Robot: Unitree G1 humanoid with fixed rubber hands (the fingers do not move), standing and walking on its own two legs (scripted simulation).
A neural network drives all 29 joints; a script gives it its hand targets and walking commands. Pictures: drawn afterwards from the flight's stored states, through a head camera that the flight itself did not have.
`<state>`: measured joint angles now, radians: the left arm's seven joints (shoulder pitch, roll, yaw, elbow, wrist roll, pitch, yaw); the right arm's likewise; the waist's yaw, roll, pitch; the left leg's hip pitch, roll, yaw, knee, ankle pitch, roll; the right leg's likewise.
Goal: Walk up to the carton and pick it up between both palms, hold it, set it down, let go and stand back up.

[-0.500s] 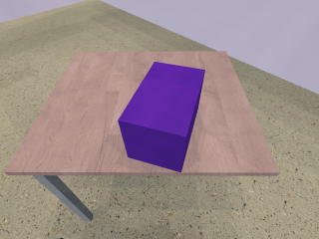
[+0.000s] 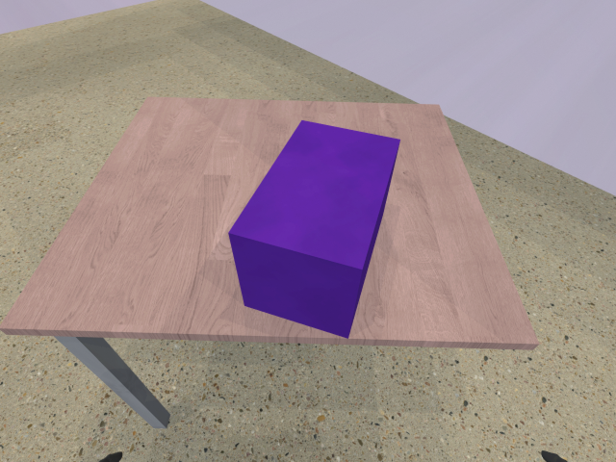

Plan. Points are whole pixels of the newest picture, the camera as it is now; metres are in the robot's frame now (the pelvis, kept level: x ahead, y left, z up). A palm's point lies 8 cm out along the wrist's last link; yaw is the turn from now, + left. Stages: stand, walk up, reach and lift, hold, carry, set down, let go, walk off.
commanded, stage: walk up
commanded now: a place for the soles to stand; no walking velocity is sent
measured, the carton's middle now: (323, 221) +0.48 +0.02 +0.02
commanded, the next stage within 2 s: reach and lift in 0.22 s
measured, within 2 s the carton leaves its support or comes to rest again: neither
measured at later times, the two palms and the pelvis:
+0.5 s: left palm (149, 428) +0.18 +0.25 -0.08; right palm out of the picture +0.10 -0.28 -0.08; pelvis -0.04 -0.01 -0.01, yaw -3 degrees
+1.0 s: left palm (86, 443) +0.15 +0.31 -0.04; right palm out of the picture +0.11 -0.19 -0.03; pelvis -0.04 +0.06 +0.01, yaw -8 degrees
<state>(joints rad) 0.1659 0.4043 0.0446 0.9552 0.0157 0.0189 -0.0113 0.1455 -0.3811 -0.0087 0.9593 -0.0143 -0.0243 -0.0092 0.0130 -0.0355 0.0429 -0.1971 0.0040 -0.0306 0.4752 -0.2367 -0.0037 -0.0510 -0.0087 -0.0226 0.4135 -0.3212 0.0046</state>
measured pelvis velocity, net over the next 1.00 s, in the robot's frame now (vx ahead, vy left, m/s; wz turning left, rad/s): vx -0.04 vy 0.06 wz -0.13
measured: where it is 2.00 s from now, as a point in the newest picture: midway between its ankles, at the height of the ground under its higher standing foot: outside the picture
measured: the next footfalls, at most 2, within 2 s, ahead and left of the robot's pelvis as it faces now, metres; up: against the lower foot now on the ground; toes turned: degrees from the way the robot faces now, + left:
right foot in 1.06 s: -0.05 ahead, -0.06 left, +0.00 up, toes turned -11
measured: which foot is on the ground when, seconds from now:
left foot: down 0.00-1.00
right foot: down 0.00-0.94, up 0.96-1.00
